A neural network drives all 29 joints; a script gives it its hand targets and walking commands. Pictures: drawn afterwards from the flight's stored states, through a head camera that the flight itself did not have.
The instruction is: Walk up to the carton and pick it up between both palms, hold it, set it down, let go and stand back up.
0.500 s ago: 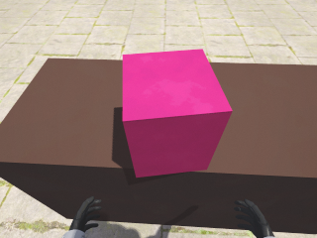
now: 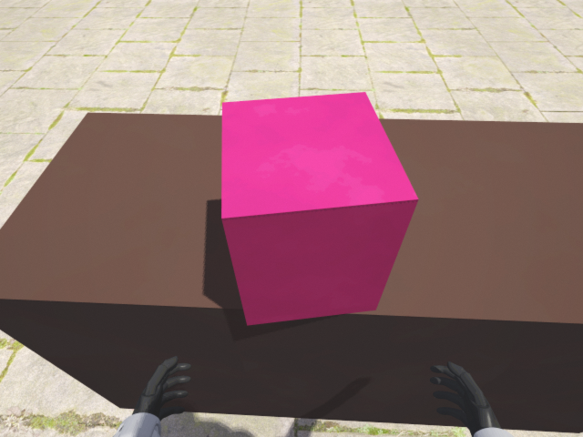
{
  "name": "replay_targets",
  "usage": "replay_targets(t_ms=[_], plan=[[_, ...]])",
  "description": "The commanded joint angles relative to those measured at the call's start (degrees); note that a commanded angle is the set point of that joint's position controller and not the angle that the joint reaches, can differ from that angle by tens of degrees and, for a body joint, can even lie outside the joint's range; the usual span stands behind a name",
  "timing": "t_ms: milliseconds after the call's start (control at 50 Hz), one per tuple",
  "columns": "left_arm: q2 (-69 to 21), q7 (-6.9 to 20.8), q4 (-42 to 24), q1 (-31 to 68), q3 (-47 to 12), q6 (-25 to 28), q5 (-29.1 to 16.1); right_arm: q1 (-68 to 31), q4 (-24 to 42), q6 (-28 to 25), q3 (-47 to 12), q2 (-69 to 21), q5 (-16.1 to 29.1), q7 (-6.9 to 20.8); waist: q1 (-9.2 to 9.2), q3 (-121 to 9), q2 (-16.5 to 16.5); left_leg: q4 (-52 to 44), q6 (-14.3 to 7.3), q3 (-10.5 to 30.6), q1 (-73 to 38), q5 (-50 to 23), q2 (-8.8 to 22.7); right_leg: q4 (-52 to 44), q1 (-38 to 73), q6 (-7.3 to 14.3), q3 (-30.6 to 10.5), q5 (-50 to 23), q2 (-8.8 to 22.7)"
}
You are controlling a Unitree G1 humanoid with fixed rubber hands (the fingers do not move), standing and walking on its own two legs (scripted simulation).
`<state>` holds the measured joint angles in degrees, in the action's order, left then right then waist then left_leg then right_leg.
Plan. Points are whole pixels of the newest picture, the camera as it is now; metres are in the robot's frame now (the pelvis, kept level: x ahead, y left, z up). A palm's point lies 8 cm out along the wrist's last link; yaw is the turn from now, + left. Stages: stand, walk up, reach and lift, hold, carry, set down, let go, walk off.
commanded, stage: let go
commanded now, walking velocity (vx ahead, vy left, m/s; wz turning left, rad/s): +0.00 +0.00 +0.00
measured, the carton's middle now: (304, 213) +0.39 +0.01 +0.09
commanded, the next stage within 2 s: stand in 0.08 s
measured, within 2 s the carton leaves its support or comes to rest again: neither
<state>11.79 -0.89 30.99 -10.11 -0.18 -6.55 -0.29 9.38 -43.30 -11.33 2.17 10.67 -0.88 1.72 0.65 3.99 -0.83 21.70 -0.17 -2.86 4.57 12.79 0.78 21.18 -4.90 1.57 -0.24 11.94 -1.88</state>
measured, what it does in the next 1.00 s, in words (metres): stands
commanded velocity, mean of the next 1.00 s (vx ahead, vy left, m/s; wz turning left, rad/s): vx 0.00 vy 0.00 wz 0.00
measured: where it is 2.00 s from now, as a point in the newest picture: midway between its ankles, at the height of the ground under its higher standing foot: outside the picture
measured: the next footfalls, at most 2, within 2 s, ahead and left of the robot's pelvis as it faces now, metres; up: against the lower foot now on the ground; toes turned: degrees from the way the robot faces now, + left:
none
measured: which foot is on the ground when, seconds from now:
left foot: down 0.00-1.00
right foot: down 0.00-1.00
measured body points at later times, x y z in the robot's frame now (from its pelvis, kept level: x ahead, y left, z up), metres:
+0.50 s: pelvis -0.01 +0.01 -0.01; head -0.02 +0.01 +0.44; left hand +0.06 +0.27 -0.13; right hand +0.05 -0.26 -0.12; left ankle -0.01 +0.11 -0.75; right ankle +0.00 -0.10 -0.75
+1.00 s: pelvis -0.03 +0.03 -0.01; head -0.05 +0.03 +0.44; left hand +0.00 +0.28 -0.14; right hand -0.01 -0.23 -0.13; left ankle -0.01 +0.11 -0.75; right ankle +0.00 -0.10 -0.75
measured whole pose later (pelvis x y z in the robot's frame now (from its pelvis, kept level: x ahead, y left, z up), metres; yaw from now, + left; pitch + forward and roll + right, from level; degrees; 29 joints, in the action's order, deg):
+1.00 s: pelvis -0.03 +0.03 -0.01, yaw +0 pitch -2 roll +0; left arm 14.1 -0.4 48.7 -22.2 0.4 1.4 1.1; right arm 24.5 -45.7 -1.7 1.1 13.9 -0.3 -0.4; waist 0.0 0.1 -0.3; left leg 27.7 -2.7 -3.1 13.3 12.6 -1.2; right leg 26.7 -13.3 -1.0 -1.0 11.4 0.2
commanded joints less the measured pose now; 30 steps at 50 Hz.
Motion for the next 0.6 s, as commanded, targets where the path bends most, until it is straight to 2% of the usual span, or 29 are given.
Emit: replay_targets(t_ms=[0, 60, 80, 100, 120, 180, 400, 580], plan=[[5.2, -0.5, -7.3, 4.4, 1.7, 1.6, 0.0, -3.7, 6.6, -1.2, 1.9, 5.8, 0.1, -0.1, -0.01, -4.7, 0.8, -1.6, 1.6, -1.1, -1.9, -10.3, -0.2, -3.6, -2.5, -0.1, 0.1, -6.7, 1.5], [5.2, -0.7, -7.4, 4.6, 1.5, 1.4, -0.2, -3.7, 7.2, -0.8, 2.0, 5.7, 0.0, -0.1, 0.06, -4.6, 0.7, -1.7, 1.5, -1.2, -1.0, -9.0, -0.2, -3.4, -2.7, -0.1, 0.0, -5.3, 1.6], [7.9, -1.0, -0.8, -5.3, 4.3, 5.5, 1.8, 3.5, 4.5, 3.4, 2.4, 9.2, 0.4, -1.6, 1.09, -9.0, 3.6, 3.3, -1.1, 4.6, 3.9, -12.3, 4.7, 0.2, -2.7, 0.0, -4.7, -9.4, 6.1], [8.9, -0.6, 0.4, -6.5, 4.8, 6.7, 1.5, 4.7, 5.2, 5.1, 2.3, 9.0, 0.7, -2.0, 0.29, -7.5, 2.6, 2.8, -1.6, 5.0, 4.1, -7.3, 5.1, -0.5, -3.4, -0.1, -5.8, -7.5, 7.2], [9.2, -0.2, 0.4, -5.1, 4.9, 7.7, 1.6, 4.9, 5.8, 5.7, 2.3, 8.9, 0.5, -2.1, -0.18, -8.4, 1.3, 3.1, -2.0, 5.6, 3.4, -9.2, 5.8, 0.3, -3.2, 0.0, -6.4, -10.4, 7.7], [7.4, 0.4, 1.1, -3.6, 4.8, 9.3, 1.6, 5.7, 6.2, 6.5, 2.1, 8.7, 0.3, -2.1, -0.60, -5.7, -0.1, 2.8, -1.8, 6.1, 5.0, -6.4, 5.8, -0.8, -5.9, -0.2, -6.4, -8.0, 7.5], [8.4, 0.8, 6.0, -7.6, 4.4, 9.9, 1.7, 11.0, 5.2, 7.3, 2.1, 10.0, 0.2, -2.1, -0.72, -4.0, 0.8, 1.9, -2.0, 6.9, 7.0, -4.3, 5.9, -0.1, -5.9, 0.0, -6.3, -5.5, 7.3], [8.9, 0.6, 9.5, -10.6, 3.5, 9.3, 1.5, 15.1, 3.3, 8.0, 1.5, 10.6, 0.4, -2.2, -0.64, 0.1, 1.1, -0.5, -2.0, 7.6, 10.7, 3.2, 5.6, -0.4, -7.8, -0.5, -6.5, 1.5, 6.9]])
